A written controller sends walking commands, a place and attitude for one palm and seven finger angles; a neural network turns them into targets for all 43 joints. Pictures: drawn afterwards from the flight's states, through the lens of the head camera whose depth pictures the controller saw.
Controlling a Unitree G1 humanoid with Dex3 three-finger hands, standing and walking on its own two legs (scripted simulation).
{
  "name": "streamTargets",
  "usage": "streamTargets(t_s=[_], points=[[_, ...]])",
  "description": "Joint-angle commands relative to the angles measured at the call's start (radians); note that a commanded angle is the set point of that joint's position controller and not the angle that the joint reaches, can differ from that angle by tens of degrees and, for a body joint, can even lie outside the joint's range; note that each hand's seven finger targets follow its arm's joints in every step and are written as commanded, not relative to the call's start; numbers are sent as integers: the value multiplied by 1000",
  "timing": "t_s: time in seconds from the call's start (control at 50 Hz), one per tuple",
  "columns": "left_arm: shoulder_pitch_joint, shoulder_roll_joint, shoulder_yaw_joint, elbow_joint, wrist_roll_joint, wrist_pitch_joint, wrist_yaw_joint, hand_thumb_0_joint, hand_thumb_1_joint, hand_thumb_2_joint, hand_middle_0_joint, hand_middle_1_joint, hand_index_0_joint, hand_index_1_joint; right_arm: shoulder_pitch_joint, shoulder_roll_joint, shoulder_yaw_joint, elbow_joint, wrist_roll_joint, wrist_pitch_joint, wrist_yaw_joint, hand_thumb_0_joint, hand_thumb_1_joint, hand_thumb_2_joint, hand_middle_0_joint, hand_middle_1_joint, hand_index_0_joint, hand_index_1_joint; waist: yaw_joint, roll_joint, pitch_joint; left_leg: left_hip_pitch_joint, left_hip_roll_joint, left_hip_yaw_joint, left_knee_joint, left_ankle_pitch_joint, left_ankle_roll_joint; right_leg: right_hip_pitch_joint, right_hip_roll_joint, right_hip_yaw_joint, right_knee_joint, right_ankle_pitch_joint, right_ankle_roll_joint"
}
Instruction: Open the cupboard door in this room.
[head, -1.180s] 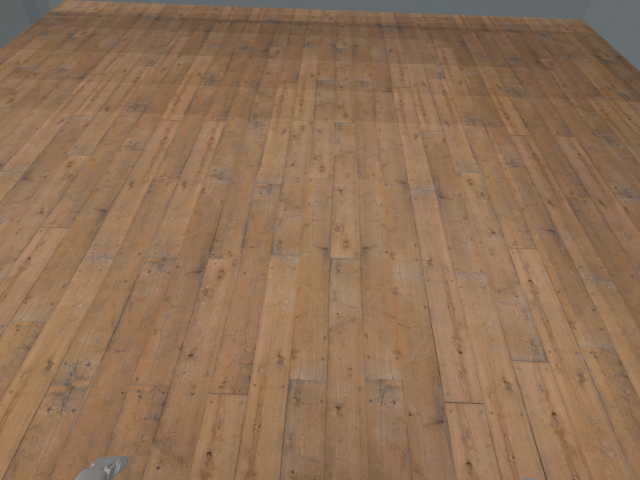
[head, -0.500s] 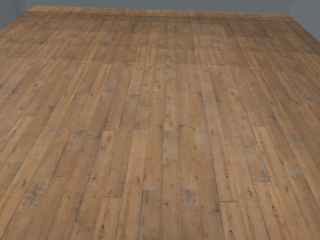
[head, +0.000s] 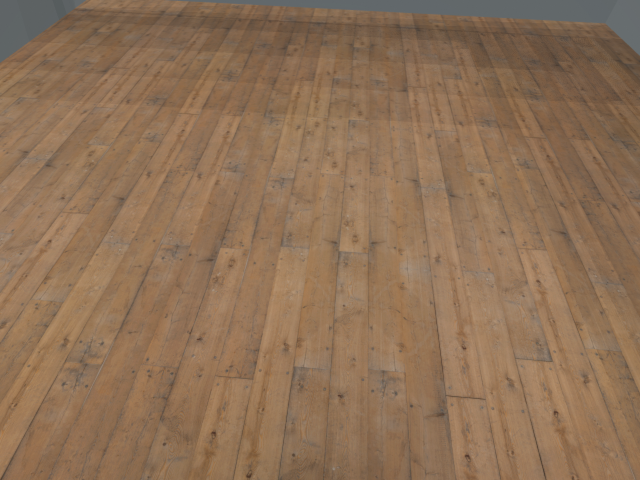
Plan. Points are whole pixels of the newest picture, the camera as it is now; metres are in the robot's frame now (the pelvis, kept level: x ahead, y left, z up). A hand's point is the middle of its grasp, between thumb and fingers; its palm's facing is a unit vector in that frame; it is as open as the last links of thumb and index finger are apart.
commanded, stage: turn or walk to find it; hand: left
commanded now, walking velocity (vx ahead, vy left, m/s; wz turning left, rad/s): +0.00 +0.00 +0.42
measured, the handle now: out of the picture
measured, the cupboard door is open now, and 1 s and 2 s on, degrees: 0 0 0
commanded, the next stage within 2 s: none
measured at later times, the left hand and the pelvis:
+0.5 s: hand out of the picture -0.02 +0.19 -0.16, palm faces +0.22 -0.94 -0.28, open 7.4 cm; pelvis -0.04 -0.02 +0.00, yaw +13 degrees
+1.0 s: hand out of the picture -0.10 +0.23 -0.16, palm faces +0.44 -0.86 -0.26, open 7.4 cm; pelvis -0.08 +0.00 +0.00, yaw +25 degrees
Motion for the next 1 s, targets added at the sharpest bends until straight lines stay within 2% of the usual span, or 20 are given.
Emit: streamTargets(t_s=[0.0, 0.04, 0.06, 0.08, 0.1, 0.22, 0.28, 0.3, 0.32, 0.34, 0.42, 0.56, 0.64, 0.66, 0.68, 0.7, 0.72, 0.78, 0.9, 0.98], points=[[10, 177, 45, -103, 6, -3, 16, 0, 900, 900, -200, -300, -200, -300, 47, -112, -42, -91, -4, -8, -5, 0, -900, -900, 200, 300, 200, 300, 0, -84, -70, -20, 73, -48, 51, 109, 16, -30, -209, 129, -70, 59, -75], [4, 147, 45, -126, 5, 1, 16, 0, 900, 900, -200, -300, -200, -300, 62, -123, -49, -106, -9, -10, -3, 0, -900, -900, 200, 300, 200, 300, -7, 29, -55, -35, 121, -156, -38, 138, 48, -74, -129, 42, 47, -23, -29], [3, 118, 45, -136, 1, 2, 17, 0, 900, 900, -200, -300, -200, -300, 76, -147, -55, -115, -13, -15, -5, 0, -900, -900, 200, 300, 200, 300, -12, 139, -51, -48, 193, -300, -141, 169, 95, -85, -44, -21, 175, -77, 8], [6, 95, 43, -145, 0, 0, 19, 0, 900, 900, -200, -300, -200, -300, 87, -168, -65, -122, -11, -20, -10, 0, -900, -900, 200, 300, 200, 300, -10, 216, -49, -14, 265, -435, -220, 244, 161, -142, 7, -19, 310, -213, 23], [14, 96, 44, -153, 1, -2, 21, 0, 900, 900, -200, -300, -200, -300, 100, -170, -70, -128, -8, -24, -16, 0, -900, -900, 200, 300, 200, 300, -11, 214, -65, 35, 292, -473, -222, 334, 212, -194, -3, 32, 413, -294, 19], [65, 27, 49, -150, -12, -11, 15, 0, 900, 900, -200, -300, -200, -300, 87, -137, -85, -146, -13, -13, -30, 0, -900, -900, 200, 300, 200, 300, 2, 155, -132, 89, 213, -369, -121, 450, 193, -120, 20, 44, 263, -241, 29], [152, 31, 57, -132, -11, -16, 18, 0, 900, 900, -200, -300, -200, -300, 65, -119, -90, -161, -5, -3, -22, 0, -900, -900, 200, 300, 200, 300, 36, 120, -128, -54, 138, -335, -80, 260, 120, 99, 30, 18, -31, -42, 28], [185, 75, 68, -129, -3, -22, 22, 0, 900, 900, -200, -300, -200, -300, 54, -86, -89, -173, 2, -1, -15, 0, -900, -900, 200, 300, 200, 300, 50, 37, -116, -183, 83, -281, -11, 101, 70, 213, -51, 84, -135, -14, 6], [192, 159, 86, -136, 15, -27, 29, 0, 900, 900, -200, -300, -200, -300, 57, -24, -82, -201, 5, 1, -11, 0, -900, -900, 200, 300, 200, 300, 54, -222, -73, -372, -44, -90, 219, -159, -5, 253, -315, 365, -245, -88, -88], [159, 185, 83, -160, 11, -23, 26, 0, 900, 900, -200, -300, -200, -300, 12, -42, -92, -215, -8, 3, -10, 0, -900, -900, 200, 300, 200, 300, 66, -219, -30, -352, -43, -33, 425, -282, -23, 88, -445, 422, -278, -30, -171], [24, 103, 67, -182, 15, -36, 27, 0, 900, 900, -200, -300, -200, -300, 71, -24, -95, -152, -8, 23, 11, 0, -900, -900, 200, 300, 200, 300, -22, -148, 32, -274, 33, 8, 672, -134, -37, -60, -285, 170, -221, 71, -149], [167, 157, 84, -132, 24, -31, 21, 0, 900, 900, -200, -300, -200, -300, -49, 0, -68, -185, 4, 12, 12, 0, -900, -900, 200, 300, 200, 300, 61, -206, -18, -167, 30, 109, 314, -219, -47, 86, -311, 85, -119, 371, -167], [137, 160, 90, -128, 12, -19, 17, 0, 900, 900, -200, -300, -200, -300, 53, -30, -67, -158, 3, -8, 7, 0, -900, -900, 200, 300, 200, 300, 5, -161, -87, 79, 30, 134, -67, 5, -28, 35, -277, -19, 58, 382, -67], [149, 118, 84, -144, 5, -11, 13, 0, 900, 900, -200, -300, -200, -300, 87, -103, -80, -154, -3, -18, 5, 0, -900, -900, 200, 300, 200, 300, -10, 23, -125, 228, 149, -12, -145, 180, 15, -106, -206, -82, 211, 188, -4], [137, 48, 66, -183, 4, -6, 5, 0, 900, 900, -200, -300, -200, -300, 123, -201, -102, -157, -7, -22, 2, 0, -900, -900, 200, 300, 200, 300, -23, 300, -115, 299, 402, -317, -177, 550, 137, -338, -84, -114, 418, -342, 65], [66, 55, 57, -211, 12, 3, 10, 0, 900, 900, -200, -300, -200, -300, 166, -220, -107, -148, -3, -17, -4, 0, -900, -900, 200, 300, 200, 300, -52, 208, -103, 227, 447, -301, -166, 602, 207, -321, -84, -33, 544, -386, 55], [37, 40, 63, -192, 9, 8, 15, 0, 900, 900, -200, -300, -200, -300, 162, -187, -100, -131, -8, -24, -18, 0, -900, -900, 200, 300, 200, 300, -49, 258, -119, 206, 383, -294, -170, 567, 194, -340, -76, 22, 602, -347, 54], [72, 53, 71, -151, 3, 5, -1, 0, 900, 900, -200, -300, -200, -300, 22, -118, -75, -169, -8, -26, -26, 0, -900, -900, 200, 300, 200, 300, 10, 169, -66, 135, 265, -153, -162, 477, 163, -300, -77, 21, 617, -189, 60], [44, 31, 66, -163, 0, 5, -3, 0, 900, 900, -200, -300, -200, -300, 61, -119, -85, -162, -11, -20, -25, 0, -900, -900, 200, 300, 200, 300, -16, 133, -62, 148, 252, -204, -173, 410, 182, -232, -38, 6, 400, -204, 65], [96, 15, 66, -163, -6, -2, 4, 0, 900, 900, -200, -300, -200, -300, 27, -125, -92, -178, -16, -9, -19, 0, -900, -900, 200, 300, 200, 300, 6, 147, -63, 67, 235, -242, -153, 360, 169, -90, -7, -7, 209, -169, 50]])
